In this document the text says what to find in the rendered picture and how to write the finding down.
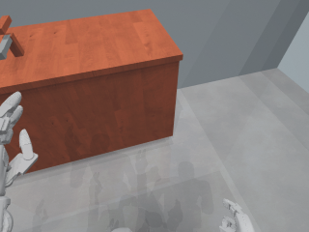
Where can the left robot forearm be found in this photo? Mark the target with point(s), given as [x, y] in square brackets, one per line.
[6, 218]

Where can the counter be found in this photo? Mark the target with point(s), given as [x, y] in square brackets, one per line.
[90, 85]

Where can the robot left hand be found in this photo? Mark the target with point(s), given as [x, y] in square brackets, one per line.
[10, 112]

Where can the robot right hand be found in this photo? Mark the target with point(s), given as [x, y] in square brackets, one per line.
[242, 222]

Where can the tap lever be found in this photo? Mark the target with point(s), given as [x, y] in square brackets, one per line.
[4, 46]

